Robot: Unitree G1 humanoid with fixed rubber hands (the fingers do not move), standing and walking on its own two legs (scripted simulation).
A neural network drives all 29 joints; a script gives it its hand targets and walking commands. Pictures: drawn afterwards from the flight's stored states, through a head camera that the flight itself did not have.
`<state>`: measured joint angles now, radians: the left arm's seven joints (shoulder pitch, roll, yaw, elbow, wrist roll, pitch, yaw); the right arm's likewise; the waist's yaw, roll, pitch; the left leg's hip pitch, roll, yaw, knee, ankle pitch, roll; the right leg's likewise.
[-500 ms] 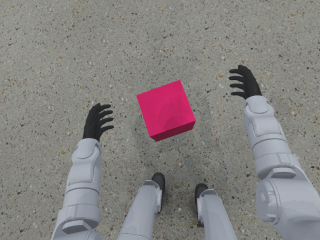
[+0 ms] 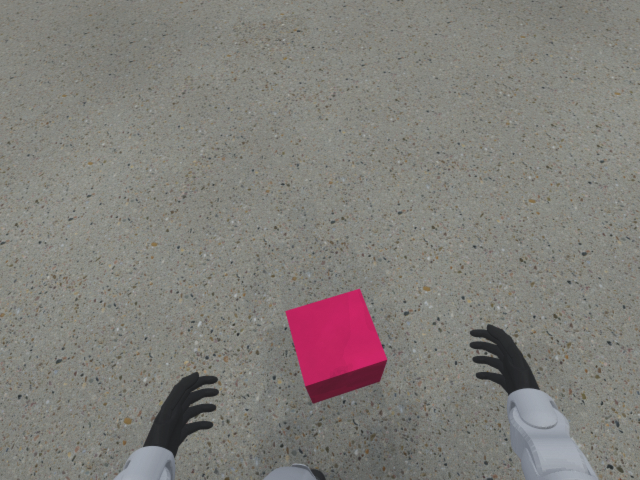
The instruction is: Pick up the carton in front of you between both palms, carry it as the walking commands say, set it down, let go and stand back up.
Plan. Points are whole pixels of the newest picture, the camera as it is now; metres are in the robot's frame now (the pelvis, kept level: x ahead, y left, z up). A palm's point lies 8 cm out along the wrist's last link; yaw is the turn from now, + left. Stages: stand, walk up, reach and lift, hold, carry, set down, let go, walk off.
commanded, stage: let go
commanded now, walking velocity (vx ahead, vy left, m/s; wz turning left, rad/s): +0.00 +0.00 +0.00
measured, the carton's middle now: (335, 348) +0.45 +0.05 -0.64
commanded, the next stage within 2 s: stand in 0.64 s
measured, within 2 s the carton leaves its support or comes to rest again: neither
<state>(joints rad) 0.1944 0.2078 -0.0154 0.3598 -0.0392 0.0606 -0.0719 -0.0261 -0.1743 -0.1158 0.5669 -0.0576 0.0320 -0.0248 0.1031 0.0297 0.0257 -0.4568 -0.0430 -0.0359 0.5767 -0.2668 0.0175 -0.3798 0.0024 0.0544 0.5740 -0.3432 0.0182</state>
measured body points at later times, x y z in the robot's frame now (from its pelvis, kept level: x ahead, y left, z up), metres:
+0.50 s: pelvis +0.01 -0.03 +0.01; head +0.01 -0.03 +0.46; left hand +0.19 +0.21 -0.06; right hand +0.18 -0.26 -0.07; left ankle +0.01 +0.10 -0.73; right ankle -0.04 -0.13 -0.73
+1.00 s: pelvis +0.01 +0.00 +0.00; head +0.02 +0.03 +0.45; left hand +0.15 +0.29 -0.11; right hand +0.13 -0.30 -0.07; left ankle +0.01 +0.11 -0.73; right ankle -0.04 -0.13 -0.73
